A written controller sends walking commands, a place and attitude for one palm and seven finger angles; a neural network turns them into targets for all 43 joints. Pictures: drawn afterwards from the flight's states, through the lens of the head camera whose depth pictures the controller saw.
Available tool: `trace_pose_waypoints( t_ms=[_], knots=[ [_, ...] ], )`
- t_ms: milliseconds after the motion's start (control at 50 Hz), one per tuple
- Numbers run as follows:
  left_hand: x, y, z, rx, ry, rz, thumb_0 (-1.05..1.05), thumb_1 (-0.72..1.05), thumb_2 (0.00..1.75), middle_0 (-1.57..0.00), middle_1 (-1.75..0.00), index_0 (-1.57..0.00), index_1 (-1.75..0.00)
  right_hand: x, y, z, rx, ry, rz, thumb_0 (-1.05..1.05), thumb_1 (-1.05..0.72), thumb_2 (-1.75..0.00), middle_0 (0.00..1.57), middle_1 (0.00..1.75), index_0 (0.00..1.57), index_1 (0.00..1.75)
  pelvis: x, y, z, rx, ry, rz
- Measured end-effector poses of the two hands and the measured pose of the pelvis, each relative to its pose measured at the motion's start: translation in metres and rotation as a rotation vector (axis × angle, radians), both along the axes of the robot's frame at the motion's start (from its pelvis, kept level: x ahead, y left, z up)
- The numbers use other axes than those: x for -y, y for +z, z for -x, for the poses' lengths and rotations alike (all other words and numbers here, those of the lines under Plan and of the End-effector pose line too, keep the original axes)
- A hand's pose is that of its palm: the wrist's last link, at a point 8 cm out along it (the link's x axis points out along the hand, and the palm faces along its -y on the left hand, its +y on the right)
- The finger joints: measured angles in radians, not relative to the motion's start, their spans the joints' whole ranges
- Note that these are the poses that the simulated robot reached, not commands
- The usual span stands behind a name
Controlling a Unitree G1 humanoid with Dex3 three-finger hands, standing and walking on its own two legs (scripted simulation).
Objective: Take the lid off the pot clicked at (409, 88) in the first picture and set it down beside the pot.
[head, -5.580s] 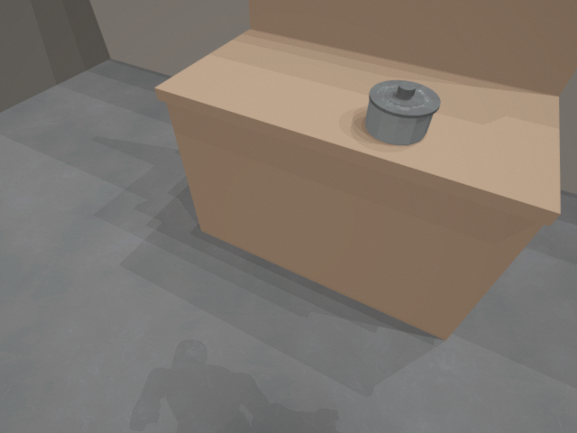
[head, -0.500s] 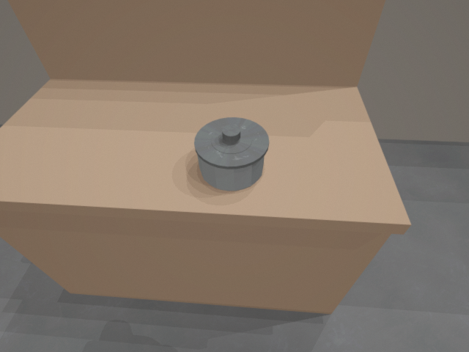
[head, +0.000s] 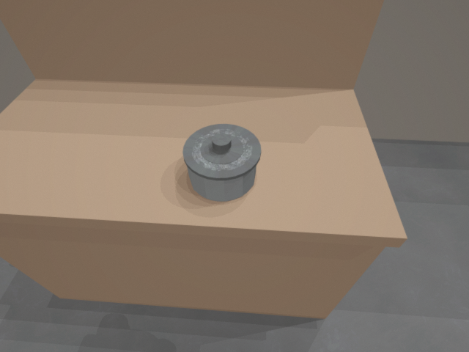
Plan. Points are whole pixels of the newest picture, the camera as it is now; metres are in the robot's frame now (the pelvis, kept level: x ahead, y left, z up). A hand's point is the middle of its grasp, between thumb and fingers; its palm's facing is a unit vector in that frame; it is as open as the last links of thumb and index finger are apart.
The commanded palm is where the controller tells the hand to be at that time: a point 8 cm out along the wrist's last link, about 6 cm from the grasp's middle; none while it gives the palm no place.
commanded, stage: look again from close up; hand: left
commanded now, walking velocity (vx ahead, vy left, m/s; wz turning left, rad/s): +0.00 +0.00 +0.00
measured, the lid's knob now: (221, 142) +0.52 +0.06 +0.06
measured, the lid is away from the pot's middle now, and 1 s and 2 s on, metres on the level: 0.00 0.00 0.00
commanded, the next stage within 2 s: shuffle to correct the standing spot in 0.34 s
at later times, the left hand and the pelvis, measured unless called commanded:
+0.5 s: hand out of the picture -0.02 +0.17 -0.17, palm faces +0.03 -0.98 -0.17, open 7.4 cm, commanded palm none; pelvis +0.00 +0.01 +0.00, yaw +0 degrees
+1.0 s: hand out of the picture +0.01 +0.13 -0.19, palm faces +0.09 -0.98 -0.16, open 7.4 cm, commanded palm none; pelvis +0.06 -0.03 -0.01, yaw +1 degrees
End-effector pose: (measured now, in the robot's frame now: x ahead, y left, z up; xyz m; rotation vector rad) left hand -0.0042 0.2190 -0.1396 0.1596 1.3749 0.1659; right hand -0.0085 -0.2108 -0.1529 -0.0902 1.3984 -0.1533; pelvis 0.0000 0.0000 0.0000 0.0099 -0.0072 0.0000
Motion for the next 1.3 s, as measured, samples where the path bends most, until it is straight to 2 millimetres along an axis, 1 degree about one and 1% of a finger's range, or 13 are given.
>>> trace_pose_waypoints(
  t_ms=[200, 540, 680, 800, 860, 920, 960, 1020, 1080, 1120, 1200, 1260, 1300],
  knots=[
    [0.000, -0.001, 0.000, -0.004, 0.001, 0.010, 0.01, 0.91, 0.89, -0.20, -0.30, -0.20, -0.30, 0.000, 0.002, -0.003, 0.001, 0.006, 0.006, 0.01, -0.91, -0.90, 0.20, 0.30, 0.19, 0.30, -0.001, 0.001, -0.003, 0.005, -0.001, 0.002],
    [0.002, -0.005, 0.018, -0.050, 0.011, 0.042, 0.01, 0.91, 0.89, -0.20, -0.30, -0.20, -0.30, -0.012, 0.005, 0.007, -0.025, 0.000, 0.002, 0.00, -0.91, -0.90, 0.20, 0.30, 0.19, 0.30, -0.008, 0.001, -0.003, 0.006, 0.000, 0.005],
    [0.003, -0.009, 0.020, -0.091, 0.018, 0.042, 0.01, 0.91, 0.89, -0.20, -0.30, -0.20, -0.30, -0.013, 0.001, 0.011, -0.054, -0.030, -0.007, 0.00, -0.91, -0.90, 0.20, 0.30, 0.20, 0.30, -0.003, -0.003, -0.016, -0.005, 0.002, -0.010],
    [0.013, -0.007, 0.007, -0.100, 0.044, 0.020, 0.01, 0.91, 0.89, -0.20, -0.30, -0.20, -0.30, 0.002, -0.004, 0.005, -0.096, -0.037, -0.008, 0.00, -0.91, -0.90, 0.20, 0.30, 0.20, 0.30, 0.012, -0.007, -0.034, -0.026, 0.011, -0.006],
    [0.021, -0.009, 0.000, -0.098, 0.061, 0.017, 0.01, 0.91, 0.89, -0.20, -0.30, -0.20, -0.30, 0.014, -0.006, -0.006, -0.107, -0.033, 0.006, 0.00, -0.91, -0.90, 0.20, 0.30, 0.20, 0.30, 0.020, -0.010, -0.043, -0.035, 0.016, 0.008],
    [0.031, -0.012, -0.003, -0.102, 0.081, 0.026, 0.00, 0.91, 0.89, -0.20, -0.30, -0.20, -0.30, 0.026, -0.004, -0.026, -0.103, -0.020, 0.035, 0.00, -0.91, -0.90, 0.20, 0.30, 0.20, 0.30, 0.025, -0.010, -0.051, -0.035, 0.020, 0.015],
    [0.037, -0.014, -0.004, -0.114, 0.090, 0.039, 0.00, 0.91, 0.89, -0.20, -0.30, -0.20, -0.30, 0.033, -0.001, -0.044, -0.079, -0.012, 0.058, 0.01, -0.91, -0.90, 0.20, 0.30, 0.20, 0.30, 0.026, -0.010, -0.056, -0.032, 0.015, 0.017],
    [0.043, -0.019, -0.007, -0.136, 0.089, 0.062, 0.00, 0.91, 0.89, -0.20, -0.30, -0.20, -0.30, 0.040, 0.002, -0.078, -0.010, -0.003, 0.089, 0.01, -0.91, -0.90, 0.20, 0.30, 0.19, 0.30, 0.025, -0.011, -0.064, -0.023, 0.007, 0.020],
    [0.044, -0.029, -0.015, -0.148, 0.081, 0.088, 0.00, 0.91, 0.89, -0.20, -0.30, -0.20, -0.30, 0.038, 0.003, -0.109, 0.072, 0.000, 0.106, 0.01, -0.91, -0.90, 0.20, 0.30, 0.19, 0.30, 0.022, -0.016, -0.074, -0.006, 0.003, 0.024],
    [0.044, -0.030, -0.025, -0.142, 0.070, 0.093, 0.01, 0.91, 0.89, -0.20, -0.30, -0.20, -0.30, 0.034, 0.007, -0.124, 0.116, -0.001, 0.105, 0.00, -0.92, -0.90, 0.20, 0.29, 0.19, 0.30, 0.022, -0.015, -0.079, 0.001, -0.010, 0.006],
    [0.039, -0.023, -0.056, -0.091, 0.049, 0.070, 0.01, 0.91, 0.89, -0.20, -0.30, -0.20, -0.30, 0.035, 0.012, -0.141, 0.152, 0.010, 0.099, 0.00, -0.94, -0.90, 0.20, 0.30, 0.20, 0.30, 0.023, -0.008, -0.084, -0.003, -0.014, 0.005],
    [0.033, -0.016, -0.079, -0.022, 0.038, 0.033, 0.01, 0.91, 0.89, -0.20, -0.30, -0.20, -0.30, 0.040, 0.011, -0.145, 0.144, 0.030, 0.086, 0.00, -0.96, -0.90, 0.20, 0.30, 0.20, 0.30, 0.028, -0.005, -0.083, -0.001, 0.000, 0.003],
    [0.029, -0.014, -0.091, 0.018, 0.028, 0.002, 0.01, 0.91, 0.89, -0.20, -0.30, -0.20, -0.30, 0.046, 0.007, -0.145, 0.135, 0.035, 0.072, -0.01, -0.95, -0.90, 0.21, 0.30, 0.20, 0.30, 0.035, -0.008, -0.082, 0.002, 0.003, -0.009]
  ],
)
